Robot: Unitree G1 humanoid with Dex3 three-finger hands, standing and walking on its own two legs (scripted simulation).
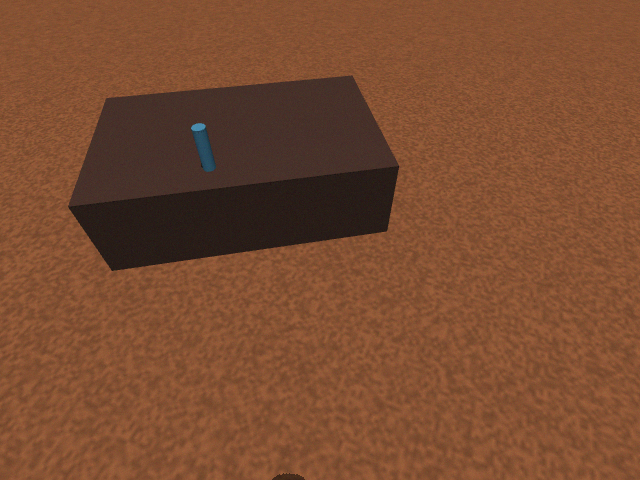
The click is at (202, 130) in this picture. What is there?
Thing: slim round
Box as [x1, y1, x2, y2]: [191, 123, 215, 171]
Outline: 197,123 194,124 191,127 203,169 206,171 210,171 215,168 215,164 204,124
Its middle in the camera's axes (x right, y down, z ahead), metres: -0.42 -0.34 +1.37
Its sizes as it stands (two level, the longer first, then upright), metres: 0.048 0.048 0.171
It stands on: a support 0.36 m high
